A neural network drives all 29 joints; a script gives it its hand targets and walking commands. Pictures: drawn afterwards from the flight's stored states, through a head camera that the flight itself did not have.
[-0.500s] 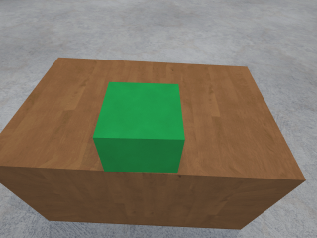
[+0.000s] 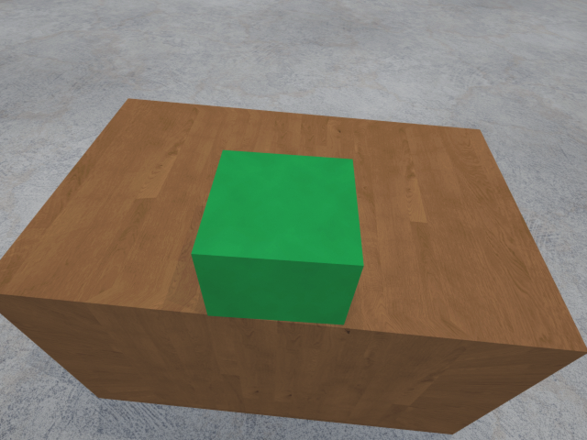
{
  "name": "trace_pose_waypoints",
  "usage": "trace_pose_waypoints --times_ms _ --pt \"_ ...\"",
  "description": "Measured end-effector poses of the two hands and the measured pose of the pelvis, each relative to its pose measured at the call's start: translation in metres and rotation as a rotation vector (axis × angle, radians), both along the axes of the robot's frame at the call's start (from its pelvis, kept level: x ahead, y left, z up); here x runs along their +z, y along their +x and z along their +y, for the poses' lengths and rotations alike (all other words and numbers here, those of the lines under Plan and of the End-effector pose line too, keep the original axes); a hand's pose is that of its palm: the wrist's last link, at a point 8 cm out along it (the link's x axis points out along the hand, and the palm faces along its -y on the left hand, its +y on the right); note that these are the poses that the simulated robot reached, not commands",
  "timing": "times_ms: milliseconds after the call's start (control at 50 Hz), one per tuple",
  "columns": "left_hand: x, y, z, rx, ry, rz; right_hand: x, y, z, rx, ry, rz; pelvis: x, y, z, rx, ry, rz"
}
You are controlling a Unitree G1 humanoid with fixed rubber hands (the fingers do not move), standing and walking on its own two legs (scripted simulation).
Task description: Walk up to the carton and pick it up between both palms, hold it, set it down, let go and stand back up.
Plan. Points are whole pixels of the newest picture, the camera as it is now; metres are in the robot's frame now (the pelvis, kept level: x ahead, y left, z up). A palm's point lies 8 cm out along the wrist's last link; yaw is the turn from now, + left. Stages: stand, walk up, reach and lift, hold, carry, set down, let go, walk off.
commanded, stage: walk up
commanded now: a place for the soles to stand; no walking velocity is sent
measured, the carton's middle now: (281, 235) +0.49 +0.03 -0.03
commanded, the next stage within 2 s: reach and lift in 0.32 s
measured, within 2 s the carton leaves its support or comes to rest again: neither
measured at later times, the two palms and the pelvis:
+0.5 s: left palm out of the picture +0.12 +0.23 -0.14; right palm out of the picture +0.12 -0.22 -0.14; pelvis -0.03 -0.01 -0.03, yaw +1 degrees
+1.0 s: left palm out of the picture +0.13 +0.24 -0.09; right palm out of the picture +0.13 -0.21 -0.08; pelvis -0.03 +0.03 -0.01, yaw -1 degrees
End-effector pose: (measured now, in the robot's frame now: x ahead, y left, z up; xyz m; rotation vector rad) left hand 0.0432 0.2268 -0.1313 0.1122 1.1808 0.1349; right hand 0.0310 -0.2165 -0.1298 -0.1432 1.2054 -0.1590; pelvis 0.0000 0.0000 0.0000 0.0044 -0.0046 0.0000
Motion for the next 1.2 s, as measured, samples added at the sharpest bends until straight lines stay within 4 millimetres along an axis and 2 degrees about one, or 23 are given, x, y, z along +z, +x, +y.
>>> trace_pose_waypoints --times_ms 180,340,380,420,480,540,580,620,660,800,880,960,1200 --pt "0.0 0.004 0.001 0.003 0.009 -0.022 0.002 0.03 0.001 0.028 0.002 -0.067 -0.001 0.001 -0.001 0.009 0.0 -0.011" --pt "0.0 -0.002 -0.005 0.009 0.002 -0.016 0.002 0.032 -0.002 0.046 0.003 -0.064 -0.001 0.0 -0.005 0.019 0.002 -0.014" --pt "-0.008 0.002 -0.004 -0.007 -0.005 0.04 -0.005 0.037 -0.006 0.038 0.009 -0.049 -0.006 -0.005 -0.006 0.023 0.014 0.033" --pt "-0.016 0.019 -0.001 -0.027 0.015 0.079 -0.012 0.053 -0.01 0.035 0.012 -0.056 -0.014 -0.013 -0.007 0.029 0.025 0.077" --pt "-0.015 0.064 0.004 -0.024 0.038 0.013 -0.014 0.083 -0.009 0.037 0.02 -0.131 -0.024 -0.026 -0.007 0.026 0.038 0.126" --pt "0.006 0.107 0.0 -0.053 0.029 -0.129 -0.002 0.104 -0.001 0.017 0.033 -0.248 -0.024 -0.034 -0.005 0.016 0.033 0.123" --pt "0.026 0.122 -0.004 -0.091 0.017 -0.207 0.012 0.107 0.005 -0.002 0.039 -0.319 -0.017 -0.036 -0.003 0.006 0.027 0.087" --pt "0.04 0.123 -0.008 -0.118 0.005 -0.247 0.025 0.103 0.01 -0.009 0.036 -0.367 -0.009 -0.035 0.001 -0.004 0.021 0.048" --pt "0.046 0.116 -0.009 -0.12 0.001 -0.247 0.032 0.096 0.013 0.005 0.028 -0.384 -0.003 -0.034 0.005 -0.013 0.017 0.019" --pt "0.03 0.075 0.004 -0.073 0.025 -0.158 0.033 0.08 0.016 0.033 0.023 -0.343 -0.002 -0.034 0.018 -0.02 0.012 -0.031" --pt "0.028 0.067 0.009 -0.052 0.031 -0.173 0.038 0.085 0.013 0.023 0.025 -0.369 -0.004 -0.033 0.024 -0.017 0.01 -0.013" --pt "0.034 0.076 0.011 -0.056 0.03 -0.241 0.045 0.097 0.01 0.036 0.022 -0.417 -0.005 -0.031 0.029 -0.021 0.011 0.007" --pt "0.062 0.127 0.007 -0.084 0.012 -0.41 0.055 0.126 0.009 0.049 0.054 -0.514 -0.003 -0.012 0.041 -0.036 0.003 0.034"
